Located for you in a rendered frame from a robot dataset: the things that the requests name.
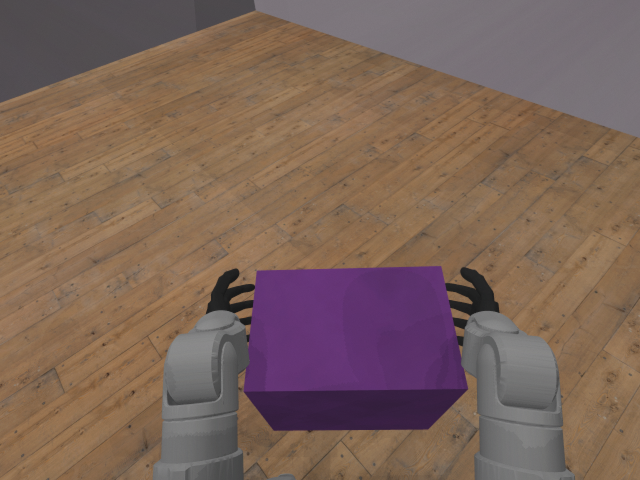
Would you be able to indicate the right robot forearm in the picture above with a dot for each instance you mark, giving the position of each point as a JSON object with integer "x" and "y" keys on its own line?
{"x": 518, "y": 399}

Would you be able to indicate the robot right hand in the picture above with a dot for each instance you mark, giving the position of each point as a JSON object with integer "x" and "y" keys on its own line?
{"x": 482, "y": 297}

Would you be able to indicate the left robot forearm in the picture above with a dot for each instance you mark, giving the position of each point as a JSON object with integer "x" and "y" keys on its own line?
{"x": 200, "y": 397}

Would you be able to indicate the carton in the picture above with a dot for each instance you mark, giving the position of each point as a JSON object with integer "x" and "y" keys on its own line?
{"x": 353, "y": 349}

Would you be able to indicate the robot left hand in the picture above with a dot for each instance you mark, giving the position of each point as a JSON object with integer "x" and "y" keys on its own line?
{"x": 221, "y": 296}

